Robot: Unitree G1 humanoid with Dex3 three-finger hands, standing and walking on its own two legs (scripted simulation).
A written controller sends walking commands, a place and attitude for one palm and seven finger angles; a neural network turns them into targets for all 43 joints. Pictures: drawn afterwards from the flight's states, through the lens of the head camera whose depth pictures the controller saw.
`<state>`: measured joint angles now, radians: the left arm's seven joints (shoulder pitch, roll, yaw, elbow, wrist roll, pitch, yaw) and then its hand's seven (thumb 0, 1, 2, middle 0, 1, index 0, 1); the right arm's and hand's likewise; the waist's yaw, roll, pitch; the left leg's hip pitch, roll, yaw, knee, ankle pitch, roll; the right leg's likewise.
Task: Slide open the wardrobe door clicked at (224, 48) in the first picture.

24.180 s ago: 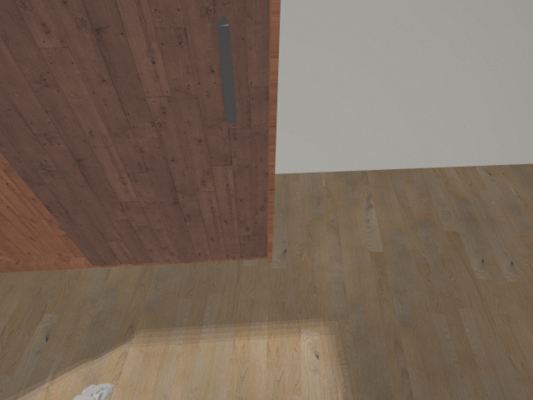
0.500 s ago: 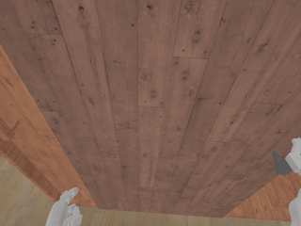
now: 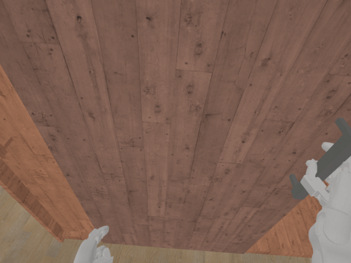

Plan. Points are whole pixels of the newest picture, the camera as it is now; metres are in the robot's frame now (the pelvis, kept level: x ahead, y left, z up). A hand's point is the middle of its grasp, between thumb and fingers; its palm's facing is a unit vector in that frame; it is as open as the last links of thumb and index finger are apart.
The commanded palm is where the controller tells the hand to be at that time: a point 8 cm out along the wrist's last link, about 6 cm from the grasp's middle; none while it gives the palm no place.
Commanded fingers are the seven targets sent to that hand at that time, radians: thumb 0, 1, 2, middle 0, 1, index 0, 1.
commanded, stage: stop walking and hold the door there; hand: right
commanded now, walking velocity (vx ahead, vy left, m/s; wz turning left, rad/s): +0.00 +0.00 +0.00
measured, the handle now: (317, 162) +0.31 -0.31 +0.11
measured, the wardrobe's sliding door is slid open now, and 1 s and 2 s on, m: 0.48 0.48 0.48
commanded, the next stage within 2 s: loosen the grip on the handle in 1.60 s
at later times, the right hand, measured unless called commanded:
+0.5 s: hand (310, 180) +0.27 -0.27 +0.10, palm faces +0.44 +0.87 -0.22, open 6.7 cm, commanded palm +0.23 -0.32 +0.07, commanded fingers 0.00 -0.90 -0.90 0.45 1.40 0.45 1.40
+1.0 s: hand (312, 182) +0.26 -0.28 +0.10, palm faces +0.28 +0.94 -0.17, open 5.7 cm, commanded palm +0.23 -0.32 +0.07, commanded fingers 0.00 -0.90 -0.90 0.45 1.40 0.45 1.40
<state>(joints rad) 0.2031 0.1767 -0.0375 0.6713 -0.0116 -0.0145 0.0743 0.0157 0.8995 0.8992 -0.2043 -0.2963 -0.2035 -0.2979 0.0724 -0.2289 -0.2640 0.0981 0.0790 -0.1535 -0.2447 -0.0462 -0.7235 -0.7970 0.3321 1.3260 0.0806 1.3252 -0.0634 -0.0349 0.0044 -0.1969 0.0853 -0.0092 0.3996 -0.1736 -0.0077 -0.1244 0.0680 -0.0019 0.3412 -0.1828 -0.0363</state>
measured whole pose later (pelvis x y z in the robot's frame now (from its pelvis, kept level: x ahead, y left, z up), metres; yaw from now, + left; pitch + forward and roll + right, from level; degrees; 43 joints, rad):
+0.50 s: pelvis -0.04 -0.03 -0.01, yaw -4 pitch -1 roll -2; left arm 0.10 0.31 0.06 0.68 -0.03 0.02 0.10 0.02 0.91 0.90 -0.20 -0.30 -0.20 -0.30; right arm -0.07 -0.25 -0.20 0.05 0.04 -0.17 -0.18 -0.11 -0.68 -0.82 0.40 1.36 0.15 1.34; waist -0.03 0.00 0.13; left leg -0.33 0.20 0.01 0.54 -0.17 -0.08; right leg -0.22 0.05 0.01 0.48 -0.26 0.02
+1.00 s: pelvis -0.10 -0.07 +0.00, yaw +0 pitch -2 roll +0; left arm 0.24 0.23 -0.02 0.73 -0.03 0.01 0.10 0.02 0.90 0.90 -0.20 -0.30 -0.20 -0.30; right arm -0.29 -0.27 -0.17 0.43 0.06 -0.17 -0.13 -0.12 -0.69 -0.80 0.45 1.40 0.33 1.40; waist 0.01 -0.02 0.05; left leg -0.21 0.03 0.05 0.51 -0.35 0.01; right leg -0.24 0.03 -0.07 0.39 -0.12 -0.05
